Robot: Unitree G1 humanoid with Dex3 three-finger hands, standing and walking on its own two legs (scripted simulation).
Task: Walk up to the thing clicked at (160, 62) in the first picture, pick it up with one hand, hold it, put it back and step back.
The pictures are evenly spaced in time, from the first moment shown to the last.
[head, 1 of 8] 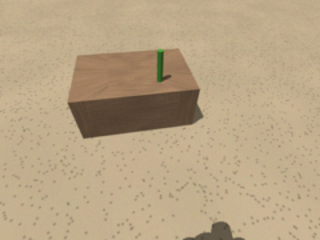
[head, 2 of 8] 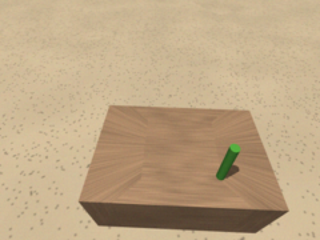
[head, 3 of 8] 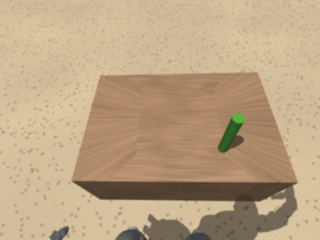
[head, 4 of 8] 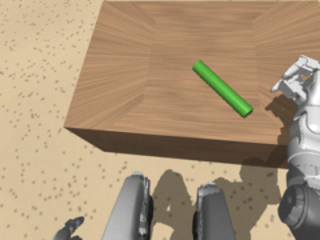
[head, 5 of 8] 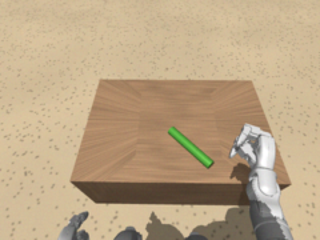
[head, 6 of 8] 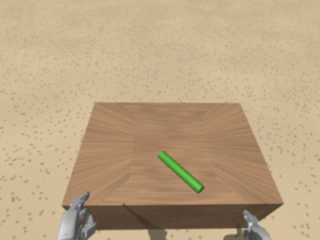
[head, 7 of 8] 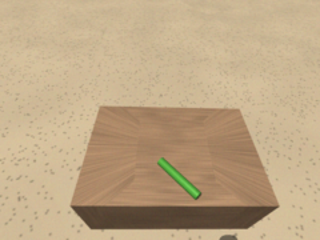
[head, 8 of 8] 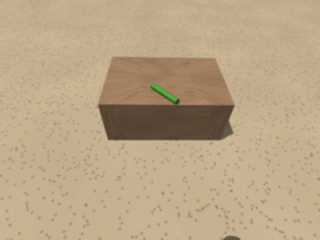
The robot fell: no
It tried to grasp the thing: yes
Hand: right
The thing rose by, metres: 0.00
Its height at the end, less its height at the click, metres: -0.10
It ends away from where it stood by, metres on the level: 0.21
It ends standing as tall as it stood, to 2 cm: no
